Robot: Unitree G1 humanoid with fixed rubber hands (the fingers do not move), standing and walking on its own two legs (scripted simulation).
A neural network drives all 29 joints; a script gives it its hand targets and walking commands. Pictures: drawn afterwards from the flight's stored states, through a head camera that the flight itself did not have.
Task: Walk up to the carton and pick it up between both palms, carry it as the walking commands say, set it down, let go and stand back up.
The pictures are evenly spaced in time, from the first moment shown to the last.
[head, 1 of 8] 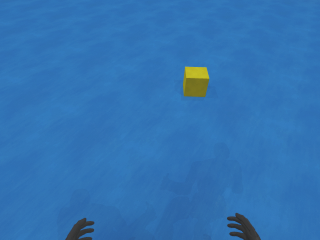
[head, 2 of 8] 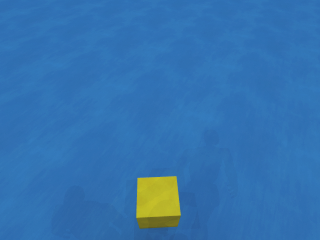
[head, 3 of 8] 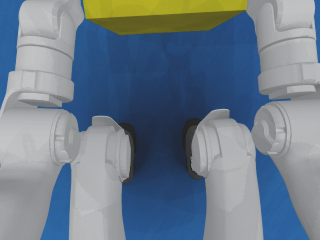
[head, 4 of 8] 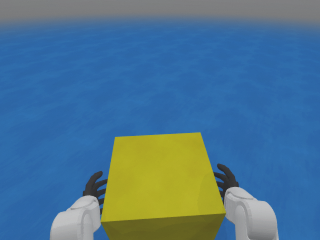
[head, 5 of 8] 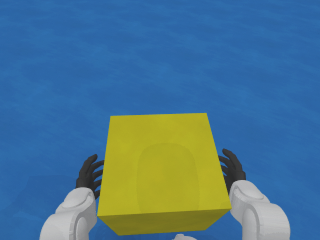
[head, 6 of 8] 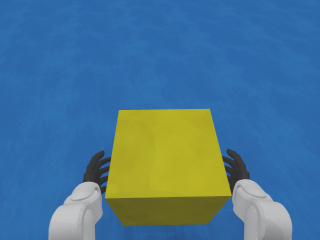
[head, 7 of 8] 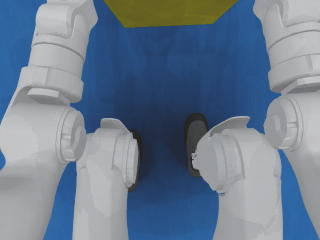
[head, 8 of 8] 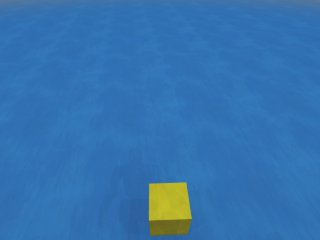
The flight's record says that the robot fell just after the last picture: no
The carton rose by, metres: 0.71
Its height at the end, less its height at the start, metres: +0.00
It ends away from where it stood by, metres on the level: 2.60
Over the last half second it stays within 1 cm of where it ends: yes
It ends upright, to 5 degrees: yes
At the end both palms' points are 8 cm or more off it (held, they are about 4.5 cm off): yes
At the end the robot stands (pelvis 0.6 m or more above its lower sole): yes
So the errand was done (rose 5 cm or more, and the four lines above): yes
